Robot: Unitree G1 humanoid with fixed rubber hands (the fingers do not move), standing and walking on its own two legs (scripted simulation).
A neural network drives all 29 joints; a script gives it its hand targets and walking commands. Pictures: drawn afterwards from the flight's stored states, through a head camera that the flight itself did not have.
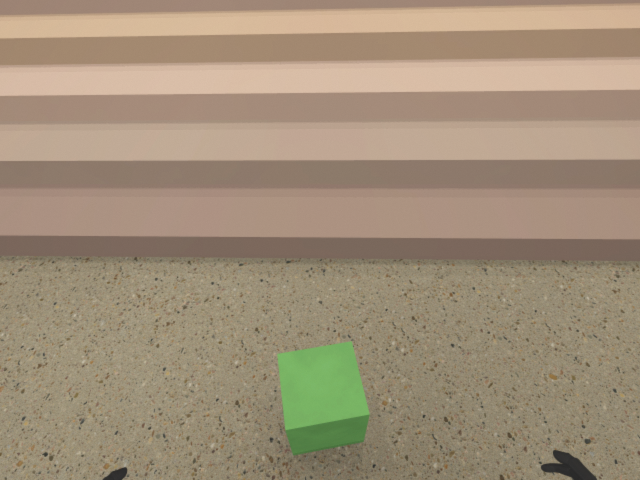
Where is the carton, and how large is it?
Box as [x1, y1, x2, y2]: [277, 341, 369, 454]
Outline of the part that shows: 351,341 277,354 285,430 293,454 363,441 369,413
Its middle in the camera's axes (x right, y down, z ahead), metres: +0.01 +0.44 +1.11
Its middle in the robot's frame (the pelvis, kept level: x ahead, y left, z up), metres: +0.45 +0.03 -0.66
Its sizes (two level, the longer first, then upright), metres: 0.210 0.200 0.250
